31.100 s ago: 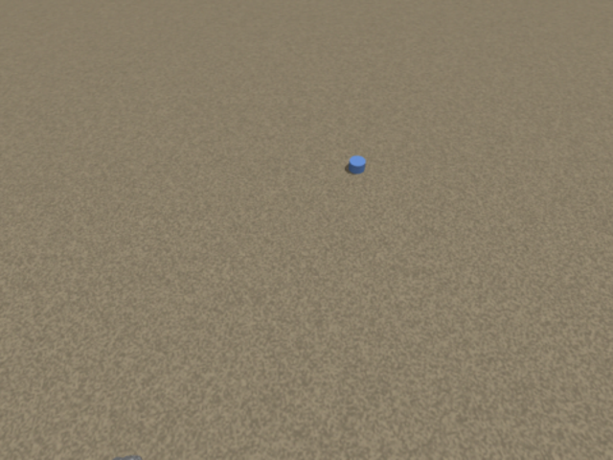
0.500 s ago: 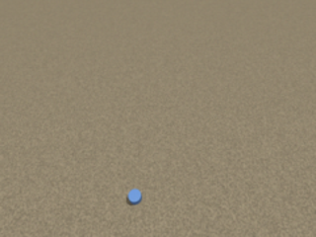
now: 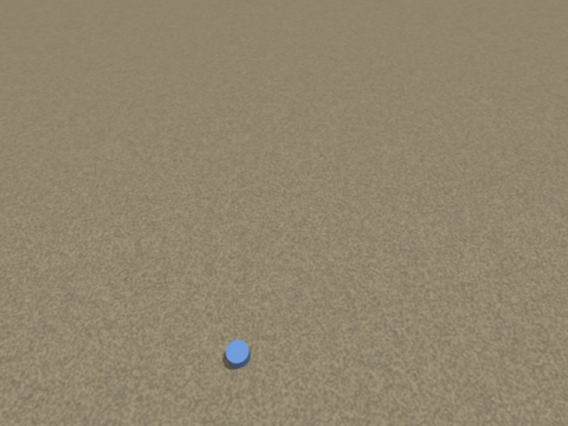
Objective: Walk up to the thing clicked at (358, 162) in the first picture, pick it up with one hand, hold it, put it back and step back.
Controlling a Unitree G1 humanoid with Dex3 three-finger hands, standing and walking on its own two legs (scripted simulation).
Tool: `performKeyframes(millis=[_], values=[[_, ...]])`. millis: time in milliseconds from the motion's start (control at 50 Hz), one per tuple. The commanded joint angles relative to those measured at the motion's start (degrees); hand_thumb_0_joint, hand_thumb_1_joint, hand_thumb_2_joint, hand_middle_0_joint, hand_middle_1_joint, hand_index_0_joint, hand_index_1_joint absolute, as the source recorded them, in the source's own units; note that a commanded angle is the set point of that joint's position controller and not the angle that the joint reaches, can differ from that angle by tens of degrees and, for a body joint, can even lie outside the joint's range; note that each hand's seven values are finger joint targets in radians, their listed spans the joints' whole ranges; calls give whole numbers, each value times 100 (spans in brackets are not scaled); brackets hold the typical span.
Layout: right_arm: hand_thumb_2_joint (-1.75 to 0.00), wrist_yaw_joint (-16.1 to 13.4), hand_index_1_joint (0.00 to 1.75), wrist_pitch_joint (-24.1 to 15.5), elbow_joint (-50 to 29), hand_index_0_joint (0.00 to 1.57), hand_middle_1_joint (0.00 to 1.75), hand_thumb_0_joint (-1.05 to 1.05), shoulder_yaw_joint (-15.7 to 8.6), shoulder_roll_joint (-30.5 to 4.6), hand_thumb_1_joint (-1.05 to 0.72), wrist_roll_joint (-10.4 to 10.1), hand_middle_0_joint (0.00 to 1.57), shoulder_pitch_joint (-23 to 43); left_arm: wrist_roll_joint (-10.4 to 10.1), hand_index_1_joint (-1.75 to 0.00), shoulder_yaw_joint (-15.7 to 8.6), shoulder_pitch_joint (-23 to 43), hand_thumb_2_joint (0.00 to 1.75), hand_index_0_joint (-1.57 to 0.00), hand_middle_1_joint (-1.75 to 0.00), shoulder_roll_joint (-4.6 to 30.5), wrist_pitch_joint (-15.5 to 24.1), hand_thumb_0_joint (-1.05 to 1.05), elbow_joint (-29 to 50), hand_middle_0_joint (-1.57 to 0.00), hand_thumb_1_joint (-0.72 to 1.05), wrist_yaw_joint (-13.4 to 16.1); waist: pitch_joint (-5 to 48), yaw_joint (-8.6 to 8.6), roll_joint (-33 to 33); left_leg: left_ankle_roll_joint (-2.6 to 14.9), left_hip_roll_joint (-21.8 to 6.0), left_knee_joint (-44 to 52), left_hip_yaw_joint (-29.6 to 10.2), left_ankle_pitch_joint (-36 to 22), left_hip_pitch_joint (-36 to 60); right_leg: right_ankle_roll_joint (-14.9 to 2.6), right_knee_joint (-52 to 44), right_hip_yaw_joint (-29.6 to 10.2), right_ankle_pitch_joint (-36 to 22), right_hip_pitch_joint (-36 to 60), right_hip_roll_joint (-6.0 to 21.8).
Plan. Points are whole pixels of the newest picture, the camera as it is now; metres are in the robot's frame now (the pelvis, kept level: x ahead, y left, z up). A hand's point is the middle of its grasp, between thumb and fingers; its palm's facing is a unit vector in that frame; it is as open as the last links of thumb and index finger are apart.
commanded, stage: stand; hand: left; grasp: from above
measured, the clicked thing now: (238, 353) +0.45 +0.21 -0.76
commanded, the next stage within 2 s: step back in 1.30 s
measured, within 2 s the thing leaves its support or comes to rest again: neither
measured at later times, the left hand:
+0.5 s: hand out of the picture +0.07 +0.24 -0.16, palm faces +0.01 -0.94 -0.33, open 7.4 cm
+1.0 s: hand out of the picture +0.10 +0.25 -0.16, palm faces +0.00 -0.94 -0.34, open 7.4 cm
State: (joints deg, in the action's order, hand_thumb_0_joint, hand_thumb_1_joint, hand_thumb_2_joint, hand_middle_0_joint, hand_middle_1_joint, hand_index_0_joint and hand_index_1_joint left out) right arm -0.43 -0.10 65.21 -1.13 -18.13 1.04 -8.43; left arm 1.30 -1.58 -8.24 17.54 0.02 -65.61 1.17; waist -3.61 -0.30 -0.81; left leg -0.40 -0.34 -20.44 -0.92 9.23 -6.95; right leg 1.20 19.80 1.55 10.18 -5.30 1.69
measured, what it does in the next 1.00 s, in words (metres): stands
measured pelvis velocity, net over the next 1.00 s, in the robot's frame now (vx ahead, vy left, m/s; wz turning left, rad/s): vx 0.02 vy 0.00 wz -0.01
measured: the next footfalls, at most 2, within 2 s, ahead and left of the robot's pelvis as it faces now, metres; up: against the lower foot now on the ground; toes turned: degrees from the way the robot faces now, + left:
right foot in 1.72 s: -0.02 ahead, -0.12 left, +0.00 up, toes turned -1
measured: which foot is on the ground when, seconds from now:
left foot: down 0.00-1.00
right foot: down 0.00-1.00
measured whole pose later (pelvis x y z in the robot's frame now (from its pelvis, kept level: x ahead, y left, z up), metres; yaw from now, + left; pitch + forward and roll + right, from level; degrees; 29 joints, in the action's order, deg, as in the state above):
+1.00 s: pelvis +0.02 +0.00 +0.00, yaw +0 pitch -3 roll +0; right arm -0.1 -0.6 65.3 -0.2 -19.0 0.7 -6.1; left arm 0.7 -1.2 -6.1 18.6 0.4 -65.5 0.5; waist -3.2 0.0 -0.5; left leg -0.6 -0.5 -18.8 -0.6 10.1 -6.0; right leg 1.1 18.1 1.3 10.9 -4.4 1.5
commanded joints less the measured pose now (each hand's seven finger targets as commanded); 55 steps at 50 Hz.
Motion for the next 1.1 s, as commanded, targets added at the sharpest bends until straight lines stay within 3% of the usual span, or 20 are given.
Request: performKeyframes(millis=[0, 60, 280, 380, 520, 600, 820, 920, 980, 1080], values=[[-90, -82, 30, -110, -313, 20, 30, 0, -174, -1071, -90, 18, 20, 263, 12, -30, -222, 249, 90, -20, -30, 1187, 123, 0, 304, -20, 90, 42, 166, 0, 73, 164, -572, 489, -538, 159, -187, -163, -464, -534, 22, -108, 533], [-90, -81, 30, -131, -317, 20, 30, 0, -172, -1112, -90, 9, 20, 340, -2, -30, -199, 205, 90, -20, -30, 1131, 134, 0, 272, -20, 90, 43, 279, -24, 81, 177, -599, 425, -532, -179, 27, -163, -445, -534, -165, -105, 551], [-90, -74, 30, -123, -268, 20, 30, 0, -155, -1162, -90, 3, 20, 278, -13, -30, -201, 276, 90, -20, -30, 1218, 121, 0, 271, -20, 90, 18, 162, 30, 88, 152, -605, 503, -524, 64, -122, -168, -503, -541, 38, -142, 532], [-90, -74, 30, -152, -296, 20, 30, 0, -135, -1157, -90, -1, 20, 382, -23, -30, -191, 251, 90, -20, -30, 1184, 136, 0, 270, -20, 90, 12, 339, -9, 83, 165, -630, 464, -506, -434, 39, -162, -418, -511, -342, -64, 550], [-90, -62, 30, -142, -253, 20, 30, 0, -139, -1203, -90, -5, 20, 395, -32, -30, -171, 269, 90, -20, -30, 1169, 135, 0, 266, -20, 90, -8, 264, 2, 39, 166, -635, 466, -489, -221, -17, -166, -474, -520, -225, -88, 551], [-90, -64, 30, -151, -286, 20, 30, 0, -135, -1198, -90, -7, 20, 443, -39, -30, -191, 314, 90, -20, -30, 1214, 145, 0, 295, -20, 90, 2, 419, -6, 46, 174, -663, 421, -475, -654, 118, -176, -400, -505, -552, 0, 574], [-90, -69, 30, -167, -275, 20, 30, 0, -115, -1237, -90, -19, 20, 394, -54, -30, -193, 384, 90, -20, -30, 1263, 149, 0, 313, -20, 90, -8, 510, 24, 63, 151, -692, 383, -446, -1082, 196, -161, -351, -486, -950, 148, 593], [-90, -64, 30, -142, -284, 20, 30, 0, -114, -1249, -90, -13, 20, 434, -46, -30, -193, 398, 90, -20, -30, 1273, 136, 0, 303, -20, 90, -14, 314, 31, 70, 149, -671, 454, -464, -563, 56, -157, -459, -492, -527, 33, 572], [-90, -60, 30, -158, -309, 20, 30, 0, -136, -1296, -90, -16, 20, 473, -48, -30, -196, 386, 90, -20, -30, 1299, 158, 0, 355, -20, 90, -17, 470, 3, 52, 160, -693, 389, -440, -904, 210, -177, -435, -518, -817, 82, 599], [-90, -53, 30, -163, -314, 20, 30, 0, -119, -1256, -90, -20, 20, 481, -55, -30, -183, 413, 90, -20, -30, 1295, 158, 0, 351, -20, 90, -17, 451, 34, 92, 136, -699, 413, -450, -877, 181, -167, -420, -488, -773, 60, 591]])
